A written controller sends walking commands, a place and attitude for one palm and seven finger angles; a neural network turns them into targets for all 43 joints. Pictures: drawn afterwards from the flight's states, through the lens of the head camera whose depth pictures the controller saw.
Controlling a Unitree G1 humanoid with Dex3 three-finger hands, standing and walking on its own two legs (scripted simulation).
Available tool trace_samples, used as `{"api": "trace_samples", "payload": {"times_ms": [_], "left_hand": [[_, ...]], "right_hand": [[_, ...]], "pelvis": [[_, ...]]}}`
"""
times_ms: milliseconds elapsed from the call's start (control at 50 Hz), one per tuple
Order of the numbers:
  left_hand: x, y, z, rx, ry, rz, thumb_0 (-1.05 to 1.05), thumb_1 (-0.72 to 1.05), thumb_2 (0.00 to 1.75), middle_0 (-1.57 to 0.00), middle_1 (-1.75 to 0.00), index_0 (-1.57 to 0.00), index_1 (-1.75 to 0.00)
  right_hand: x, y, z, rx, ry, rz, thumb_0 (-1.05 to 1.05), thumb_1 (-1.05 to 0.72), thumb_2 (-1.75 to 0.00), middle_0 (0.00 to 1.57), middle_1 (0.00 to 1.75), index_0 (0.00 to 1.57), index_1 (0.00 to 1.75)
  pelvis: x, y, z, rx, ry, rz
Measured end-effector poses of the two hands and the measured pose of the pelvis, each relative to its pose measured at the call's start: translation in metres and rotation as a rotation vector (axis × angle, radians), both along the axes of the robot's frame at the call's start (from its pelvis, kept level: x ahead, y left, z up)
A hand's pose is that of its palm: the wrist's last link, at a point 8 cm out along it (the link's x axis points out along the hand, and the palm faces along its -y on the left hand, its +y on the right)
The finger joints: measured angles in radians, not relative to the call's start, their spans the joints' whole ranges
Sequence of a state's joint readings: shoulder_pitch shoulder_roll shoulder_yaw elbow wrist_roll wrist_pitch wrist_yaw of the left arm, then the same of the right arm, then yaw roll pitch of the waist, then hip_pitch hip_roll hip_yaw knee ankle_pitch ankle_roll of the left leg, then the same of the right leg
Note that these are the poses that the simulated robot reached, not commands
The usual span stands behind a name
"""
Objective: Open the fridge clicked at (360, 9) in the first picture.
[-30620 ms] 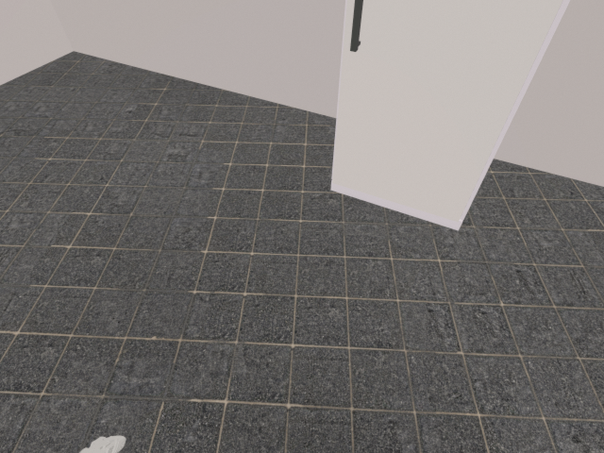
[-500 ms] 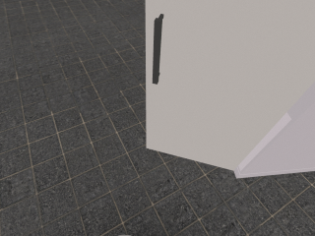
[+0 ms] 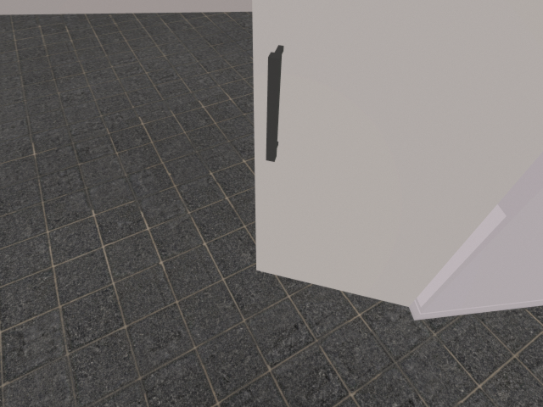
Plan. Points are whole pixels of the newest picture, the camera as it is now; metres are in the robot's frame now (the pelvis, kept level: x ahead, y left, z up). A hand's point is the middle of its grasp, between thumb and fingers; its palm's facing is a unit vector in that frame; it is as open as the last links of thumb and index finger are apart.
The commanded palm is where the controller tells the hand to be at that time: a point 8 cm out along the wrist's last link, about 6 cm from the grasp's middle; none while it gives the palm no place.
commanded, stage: let the arm hang, fingers relaxed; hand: left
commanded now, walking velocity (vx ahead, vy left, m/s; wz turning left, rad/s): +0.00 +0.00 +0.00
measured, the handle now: (275, 108) +0.65 +0.04 +0.08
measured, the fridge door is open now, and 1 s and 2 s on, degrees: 69 69 69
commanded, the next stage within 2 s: look to check the result in 0.12 s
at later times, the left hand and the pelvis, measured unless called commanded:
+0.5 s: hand out of the picture +0.04 +0.19 -0.17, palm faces -0.01 -0.97 -0.23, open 7.3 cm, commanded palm none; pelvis +0.01 -0.01 +0.00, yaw +0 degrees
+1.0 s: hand out of the picture +0.07 +0.21 -0.17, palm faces -0.02 -0.96 -0.27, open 7.3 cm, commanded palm none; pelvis +0.01 -0.01 +0.00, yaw +0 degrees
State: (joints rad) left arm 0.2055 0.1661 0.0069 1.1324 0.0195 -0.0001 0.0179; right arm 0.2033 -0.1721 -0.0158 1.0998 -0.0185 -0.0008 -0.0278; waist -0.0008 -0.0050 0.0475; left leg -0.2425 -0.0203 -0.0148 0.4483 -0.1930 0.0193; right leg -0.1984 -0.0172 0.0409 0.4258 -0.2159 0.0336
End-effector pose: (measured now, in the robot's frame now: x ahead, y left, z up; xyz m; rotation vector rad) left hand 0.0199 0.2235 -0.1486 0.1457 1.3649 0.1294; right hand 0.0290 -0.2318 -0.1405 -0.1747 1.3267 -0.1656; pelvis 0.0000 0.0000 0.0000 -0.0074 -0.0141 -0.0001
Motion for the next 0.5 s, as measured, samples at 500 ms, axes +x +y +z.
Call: {"api": "trace_samples", "payload": {"times_ms": [500], "left_hand": [[0.017, 0.015, 0.009, 0.057, 0.0, -0.013, 0.0, 0.91, 0.9, -0.2, -0.3, -0.2, -0.3]], "right_hand": [[0.003, -0.015, 0.0, -0.009, 0.036, -0.004, 0.0, -0.91, -0.9, 0.2, 0.3, 0.2, 0.3]], "pelvis": [[0.011, -0.008, 0.003, 0.002, -0.007, -0.005]]}}
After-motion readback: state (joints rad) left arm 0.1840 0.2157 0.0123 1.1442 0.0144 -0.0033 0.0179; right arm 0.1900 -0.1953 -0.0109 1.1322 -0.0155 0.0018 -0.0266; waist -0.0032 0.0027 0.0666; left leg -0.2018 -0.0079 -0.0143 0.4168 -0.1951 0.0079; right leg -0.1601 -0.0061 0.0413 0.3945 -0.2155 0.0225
